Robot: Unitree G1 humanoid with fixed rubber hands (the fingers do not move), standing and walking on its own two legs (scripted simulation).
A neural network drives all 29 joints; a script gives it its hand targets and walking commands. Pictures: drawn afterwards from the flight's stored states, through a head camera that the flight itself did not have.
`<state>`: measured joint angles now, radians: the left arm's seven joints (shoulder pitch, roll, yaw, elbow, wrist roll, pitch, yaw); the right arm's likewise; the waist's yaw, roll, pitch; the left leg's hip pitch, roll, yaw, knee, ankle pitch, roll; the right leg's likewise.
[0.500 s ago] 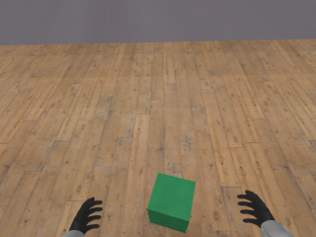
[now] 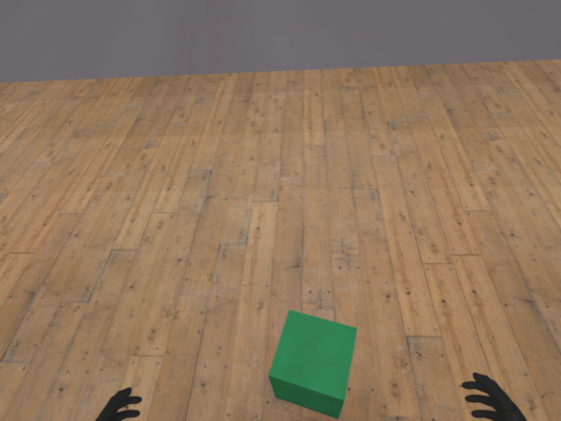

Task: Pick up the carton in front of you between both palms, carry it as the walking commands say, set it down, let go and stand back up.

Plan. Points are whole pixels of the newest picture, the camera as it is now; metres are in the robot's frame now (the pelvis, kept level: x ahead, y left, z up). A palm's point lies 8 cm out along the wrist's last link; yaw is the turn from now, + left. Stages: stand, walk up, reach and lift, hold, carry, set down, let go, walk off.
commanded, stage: stand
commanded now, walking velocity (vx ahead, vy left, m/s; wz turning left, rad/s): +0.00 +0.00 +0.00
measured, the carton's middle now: (313, 364) +0.39 -0.03 -0.65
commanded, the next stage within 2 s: none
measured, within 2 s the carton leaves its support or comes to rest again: neither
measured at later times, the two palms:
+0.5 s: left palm out of the picture +0.09 +0.30 -0.09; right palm out of the picture +0.10 -0.30 -0.10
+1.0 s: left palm out of the picture +0.07 +0.31 -0.09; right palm out of the picture +0.07 -0.30 -0.10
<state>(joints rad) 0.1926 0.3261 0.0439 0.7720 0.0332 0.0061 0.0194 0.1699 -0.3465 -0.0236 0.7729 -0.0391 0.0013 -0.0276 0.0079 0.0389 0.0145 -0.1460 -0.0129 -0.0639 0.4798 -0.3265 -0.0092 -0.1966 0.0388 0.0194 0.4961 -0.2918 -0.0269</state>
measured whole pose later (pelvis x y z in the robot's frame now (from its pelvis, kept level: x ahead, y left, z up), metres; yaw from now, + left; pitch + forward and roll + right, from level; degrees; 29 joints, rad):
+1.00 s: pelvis -0.02 +0.00 +0.01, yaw +0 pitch -2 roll +0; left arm 0.13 0.37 0.01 1.01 0.02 -0.01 0.01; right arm 0.14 -0.39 0.01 1.01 -0.02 -0.02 -0.02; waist 0.01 0.02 0.02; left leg -0.08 -0.01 -0.06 0.35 -0.23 -0.01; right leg -0.13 0.03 0.02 0.36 -0.19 -0.02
